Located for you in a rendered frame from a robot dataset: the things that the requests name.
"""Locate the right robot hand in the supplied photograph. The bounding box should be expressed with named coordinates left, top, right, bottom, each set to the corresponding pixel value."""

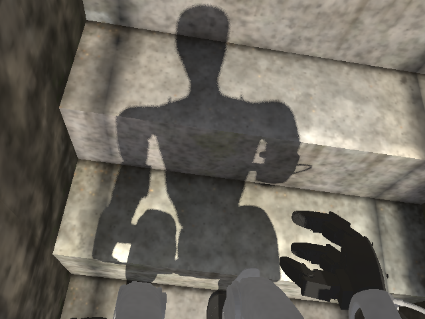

left=280, top=211, right=388, bottom=310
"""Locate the robot right forearm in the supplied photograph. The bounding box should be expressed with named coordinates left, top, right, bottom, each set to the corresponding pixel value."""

left=349, top=289, right=408, bottom=319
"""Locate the right robot shin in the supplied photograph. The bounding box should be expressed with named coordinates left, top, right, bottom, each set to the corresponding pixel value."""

left=222, top=268, right=260, bottom=319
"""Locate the robot right thigh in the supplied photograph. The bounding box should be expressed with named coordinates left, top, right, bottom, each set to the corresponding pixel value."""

left=226, top=277, right=304, bottom=319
